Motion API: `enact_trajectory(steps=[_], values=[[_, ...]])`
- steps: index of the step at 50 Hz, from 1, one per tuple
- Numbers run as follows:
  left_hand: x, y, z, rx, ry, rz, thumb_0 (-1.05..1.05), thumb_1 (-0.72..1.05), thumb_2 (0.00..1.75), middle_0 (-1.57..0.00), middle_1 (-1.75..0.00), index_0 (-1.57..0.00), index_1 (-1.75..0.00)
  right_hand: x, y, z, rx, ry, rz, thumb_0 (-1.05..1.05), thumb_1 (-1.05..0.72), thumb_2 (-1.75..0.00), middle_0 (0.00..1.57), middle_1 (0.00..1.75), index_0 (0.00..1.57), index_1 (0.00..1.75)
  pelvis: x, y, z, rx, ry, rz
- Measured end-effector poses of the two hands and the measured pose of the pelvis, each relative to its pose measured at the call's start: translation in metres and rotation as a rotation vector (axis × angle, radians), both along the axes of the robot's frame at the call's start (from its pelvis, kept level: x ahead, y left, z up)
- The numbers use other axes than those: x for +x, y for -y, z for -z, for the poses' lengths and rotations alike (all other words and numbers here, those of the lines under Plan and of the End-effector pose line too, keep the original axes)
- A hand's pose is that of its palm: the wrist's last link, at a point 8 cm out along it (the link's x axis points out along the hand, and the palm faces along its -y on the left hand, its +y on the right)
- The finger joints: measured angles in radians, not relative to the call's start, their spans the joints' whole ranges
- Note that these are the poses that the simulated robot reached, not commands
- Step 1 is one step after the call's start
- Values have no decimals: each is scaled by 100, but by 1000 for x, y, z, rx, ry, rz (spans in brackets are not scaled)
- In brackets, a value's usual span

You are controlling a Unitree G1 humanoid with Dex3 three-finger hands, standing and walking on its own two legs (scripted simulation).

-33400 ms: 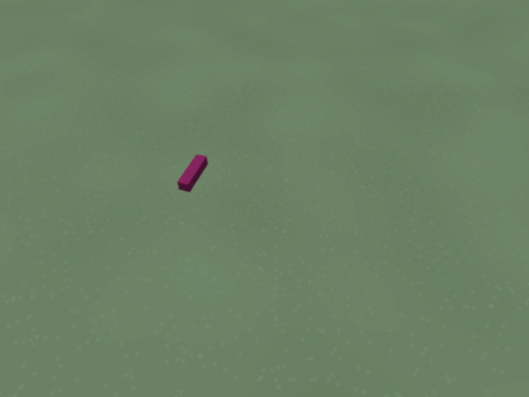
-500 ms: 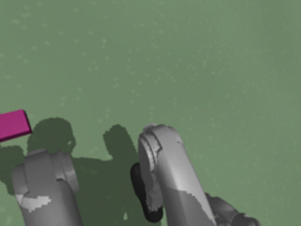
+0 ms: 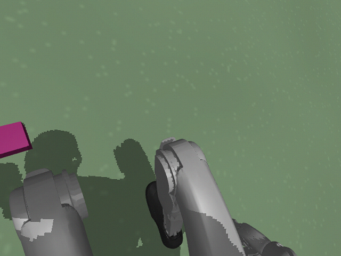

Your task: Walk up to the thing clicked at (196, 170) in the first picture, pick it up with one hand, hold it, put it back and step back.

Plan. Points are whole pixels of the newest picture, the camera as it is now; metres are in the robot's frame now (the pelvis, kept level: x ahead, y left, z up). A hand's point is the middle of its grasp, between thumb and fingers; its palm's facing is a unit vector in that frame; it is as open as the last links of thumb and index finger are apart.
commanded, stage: open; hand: left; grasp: from above
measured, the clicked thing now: out of the picture +0.38 +0.33 -0.26
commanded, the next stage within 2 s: withdraw in 0.22 s
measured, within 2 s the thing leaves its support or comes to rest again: neither
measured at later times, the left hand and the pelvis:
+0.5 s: hand out of the picture +0.39 +0.33 -0.24, palm faces -0.36 -0.17 -0.92, open 13.8 cm; pelvis +0.00 +0.00 +0.00, yaw +0 degrees
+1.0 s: hand out of the picture +0.36 +0.34 -0.06, palm faces -0.44 -0.14 -0.89, open 13.9 cm; pelvis -0.01 -0.02 +0.07, yaw +7 degrees
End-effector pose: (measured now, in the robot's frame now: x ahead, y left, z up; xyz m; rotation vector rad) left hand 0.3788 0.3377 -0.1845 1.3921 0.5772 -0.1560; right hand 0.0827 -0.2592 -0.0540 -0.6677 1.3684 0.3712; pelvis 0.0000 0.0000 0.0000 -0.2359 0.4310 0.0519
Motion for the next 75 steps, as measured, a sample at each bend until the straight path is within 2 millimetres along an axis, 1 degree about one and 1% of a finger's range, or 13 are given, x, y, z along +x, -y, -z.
enact_trajectory(steps=[17, 23, 27, 31, 36, 43, 46, 49, 55, 61, 67, 71, 75], values=[[2, 16, -1, 29, 51, 68, 0, -45, 97, -8, -103, -9, -101, 0, 2, -6, -5, 17, -2, 1, -88, -90, 20, 30, 20, 30, -2, -1, -1, -2, 5, 8], [8, 8, -1, 32, 68, -5, 0, -45, 96, -8, -103, -10, -100, 4, 2, -7, 10, 31, -10, 1, -89, -90, 20, 30, 20, 30, -1, 0, 0, -3, -1, 7], [12, -4, -11, 40, 92, -55, 0, -45, 96, -8, -102, -10, -99, 6, 2, -5, 26, 39, 11, 1, -89, -90, 20, 30, 20, 30, 1, 0, -1, -2, -15, 1], [12, -10, -36, 53, 122, -49, 0, -47, 95, -9, -101, -10, -99, 11, 0, 1, 57, 45, 71, 1, -90, -90, 20, 30, 20, 30, 5, 1, -7, 6, -55, -8], [3, -7, -90, 91, 142, -26, 0, -47, 96, -9, -101, -10, -99, 31, -5, 7, 116, 78, 171, 1, -90, -90, 20, 30, 20, 30, 6, 3, -26, 36, -119, -30], [-5, -4, -156, 112, 52, -42, 0, -47, 98, -10, -101, -10, -99, 62, -10, -4, 174, 191, 212, 1, -90, -90, 20, 30, 20, 30, -4, 10, -57, 79, -135, -55], [-6, -4, -175, 91, 23, -41, 0, -48, 99, -10, -101, -10, -100, 67, -7, -13, 165, 227, 216, 1, -90, -90, 20, 30, 20, 30, -9, 13, -66, 93, -129, -63], [-8, -5, -183, 75, -6, -26, 0, -49, 100, -10, -101, -10, -101, 65, -1, -20, 135, 241, 222, 1, -91, -90, 20, 30, 20, 30, -12, 16, -71, 102, -122, -67], [-18, -11, -173, 53, -41, 21, 0, -49, 101, -10, -102, -9, -101, 45, 16, -24, 36, 203, 225, 1, -90, -90, 20, 30, 20, 30, -16, 19, -68, 105, -111, -71], [-25, -12, -135, 28, -56, 84, 0, -48, 100, -9, -101, -10, -100, 18, 27, -18, -64, 128, 217, 1, -90, -90, 20, 30, 20, 30, -18, 17, -52, 94, -97, -67], [-14, 0, -103, 11, 39, 129, 0, -47, 99, -9, -102, -10, -100, -3, 26, -8, -115, 80, 235, 1, -90, -90, 20, 30, 20, 30, -15, 12, -34, 77, -87, -62], [-1, 6, -104, 39, 147, 91, 0, -42, 97, -13, -98, -14, -96, -9, 20, -1, -100, 73, 282, 1, -89, -90, 20, 30, 20, 30, -10, 10, -29, 74, -108, -60], [9, 6, -119, 75, 164, 17, 0, -33, 94, -18, -88, -17, -86, -4, 10, 4, -44, 82, 321, 1, -89, -90, 20, 30, 20, 30, -7, 8, -35, 76, -140, -58]])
